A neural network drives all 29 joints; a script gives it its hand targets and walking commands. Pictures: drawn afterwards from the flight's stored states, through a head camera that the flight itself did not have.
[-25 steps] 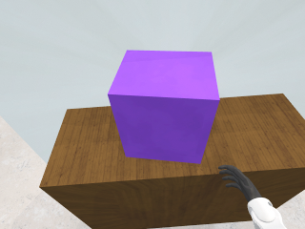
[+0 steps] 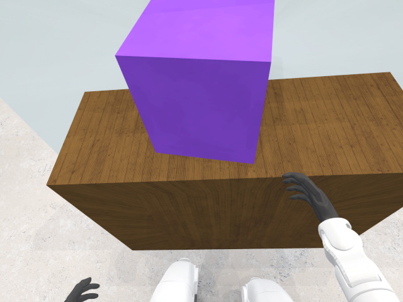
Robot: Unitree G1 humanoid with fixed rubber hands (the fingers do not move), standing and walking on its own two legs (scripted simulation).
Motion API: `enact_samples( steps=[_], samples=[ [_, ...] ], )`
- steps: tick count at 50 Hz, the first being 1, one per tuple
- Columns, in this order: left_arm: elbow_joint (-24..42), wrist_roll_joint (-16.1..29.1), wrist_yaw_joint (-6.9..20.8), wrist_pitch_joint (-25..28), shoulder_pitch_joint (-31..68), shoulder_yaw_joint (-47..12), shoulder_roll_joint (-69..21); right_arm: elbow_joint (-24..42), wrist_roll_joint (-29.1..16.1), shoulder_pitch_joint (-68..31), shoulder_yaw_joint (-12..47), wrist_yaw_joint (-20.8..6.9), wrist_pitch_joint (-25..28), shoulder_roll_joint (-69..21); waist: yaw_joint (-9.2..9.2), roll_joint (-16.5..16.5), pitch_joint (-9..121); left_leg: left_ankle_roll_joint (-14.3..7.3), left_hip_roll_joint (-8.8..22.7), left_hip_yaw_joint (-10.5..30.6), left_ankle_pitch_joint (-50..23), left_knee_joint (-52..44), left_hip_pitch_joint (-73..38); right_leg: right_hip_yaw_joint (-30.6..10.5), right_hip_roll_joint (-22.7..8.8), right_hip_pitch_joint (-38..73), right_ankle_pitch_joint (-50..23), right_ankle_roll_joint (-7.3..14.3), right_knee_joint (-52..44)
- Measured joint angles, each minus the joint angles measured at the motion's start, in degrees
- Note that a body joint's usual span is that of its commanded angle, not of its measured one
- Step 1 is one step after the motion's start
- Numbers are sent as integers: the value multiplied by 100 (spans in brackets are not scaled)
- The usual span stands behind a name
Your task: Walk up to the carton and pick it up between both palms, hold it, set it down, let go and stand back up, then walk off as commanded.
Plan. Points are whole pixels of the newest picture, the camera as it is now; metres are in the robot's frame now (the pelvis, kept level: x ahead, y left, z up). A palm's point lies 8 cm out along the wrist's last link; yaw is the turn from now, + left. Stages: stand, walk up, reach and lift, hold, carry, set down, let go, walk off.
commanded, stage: walk off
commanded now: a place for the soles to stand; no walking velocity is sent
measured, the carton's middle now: (206, 86) +0.53 +0.03 +0.10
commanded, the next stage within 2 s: none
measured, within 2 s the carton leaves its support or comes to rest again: neither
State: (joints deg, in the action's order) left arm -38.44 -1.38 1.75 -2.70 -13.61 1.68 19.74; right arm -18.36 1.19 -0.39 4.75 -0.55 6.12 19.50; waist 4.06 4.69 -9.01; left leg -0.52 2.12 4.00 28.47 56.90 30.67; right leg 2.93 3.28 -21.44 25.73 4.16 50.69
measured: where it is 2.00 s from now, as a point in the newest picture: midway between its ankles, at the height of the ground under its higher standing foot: outside the picture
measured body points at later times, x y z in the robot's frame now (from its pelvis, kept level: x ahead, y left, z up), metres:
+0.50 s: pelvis -0.14 -0.03 +0.01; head -0.07 -0.02 +0.45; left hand -0.06 +0.31 -0.10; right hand -0.12 -0.34 -0.12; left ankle -0.14 +0.15 -0.69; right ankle -0.06 -0.12 -0.69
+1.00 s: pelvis -0.21 -0.02 +0.02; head -0.21 -0.03 +0.47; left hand -0.16 +0.31 -0.09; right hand -0.14 -0.34 -0.11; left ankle -0.18 +0.11 -0.69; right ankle -0.11 -0.12 -0.69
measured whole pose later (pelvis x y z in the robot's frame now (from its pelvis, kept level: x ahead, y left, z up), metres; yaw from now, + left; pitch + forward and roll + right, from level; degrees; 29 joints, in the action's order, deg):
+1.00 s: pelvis -0.21 -0.02 +0.02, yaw +7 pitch -5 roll -1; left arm -54.9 -1.7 0.5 0.3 -11.9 3.7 20.7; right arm -56.2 1.0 16.1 -4.4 -1.7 -0.2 23.5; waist -1.9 2.3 -4.1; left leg -2.3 0.6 2.1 24.5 45.2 19.2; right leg -0.5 2.1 -22.4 22.8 2.0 43.9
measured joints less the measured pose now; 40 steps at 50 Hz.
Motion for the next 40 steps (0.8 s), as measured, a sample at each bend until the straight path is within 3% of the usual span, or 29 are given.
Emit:
enact_samples(
  steps=[3, 7, 14, 16, 17, 19, 21, 24, 29, 31, 34, 37, 40],
  samples=[
    [71, -17, -80, 42, -181, -51, 2, -705, -58, 97, -285, 239, -507, -8, 253, -231, 66, -177, -640, 455, 654, 1321, 124, -96, -105, -204, -46, 45, 145],
    [146, 12, -191, 23, -175, -41, -12, -1473, -92, 635, -663, 332, -877, 368, 229, -279, 0, -81, -743, 494, 429, 1998, 37, 117, -238, -478, -300, 70, 62],
    [135, 31, -252, -46, 60, 8, 165, -2395, -33, 1537, -1003, 238, -981, 781, -244, -414, -396, 1, -269, 188, 487, -497, -1038, 442, -648, -1166, -698, 24, 182],
    [-47, 78, -252, -111, 177, 101, 302, -2636, 22, 1572, -981, 213, -928, 624, -220, -844, -709, 199, -464, -97, 64, -756, -1195, 130, -806, -1190, -851, -27, 201],
    [-181, 98, -252, -155, 183, 141, 295, -2688, 75, 1664, -946, 197, -890, 589, -244, -881, -711, 251, -442, -155, -54, -812, -1200, 8, -709, -1213, -614, -87, 217],
    [-421, 65, -239, -224, 214, 142, 237, -2797, 172, 1900, -856, 201, -840, 592, -549, -605, -555, 251, -258, 111, -131, -711, -998, -113, -358, -1127, 124, -148, 337],
    [-572, 99, -197, -165, 302, 122, 305, -2952, 193, 2074, -808, 212, -843, 486, -724, -487, -426, 330, -178, 335, -233, -717, -878, -289, -192, -810, 151, -119, 259],
    [-678, 121, -186, 35, 385, 219, 394, -3213, 135, 2004, -725, 176, -848, 283, -640, -497, -398, 433, -28, 295, -357, -800, -939, -410, -70, -419, -791, -212, -282],
    [-867, 28, -141, 239, 502, 101, 327, -3395, 30, 1826, -682, 73, -789, 132, -751, -429, -100, -134, -272, 356, 560, -401, -853, -318, -181, -369, -723, -153, -321],
    [-955, 10, -124, 229, 594, 88, 192, -3481, -10, 1785, -726, 4, -727, 232, -780, -256, 61, -256, -250, 268, 244, -612, -966, -255, -212, -362, -699, -190, -358],
    [-1065, 4, -118, 215, 656, 152, 66, -3612, 22, 1667, -812, -45, -671, 328, -697, -201, 196, -120, -248, 89, -328, -806, -1082, -418, -225, -350, -505, -242, -317],
    [-1219, 27, -104, 200, 498, 229, 20, -3681, 94, 1610, -796, -53, -683, 374, -713, -117, 533, 56, -101, -69, 140, -896, -1027, -599, -35, -503, 299, -205, -119],
    [-1312, 83, -117, 343, 330, 260, 193, -3653, 113, 1534, -728, 1, -677, 276, -691, -243, 599, 150, -61, -140, -703, -1250, -1073, -565, -39, -115, -195, -163, -443]
  ],
)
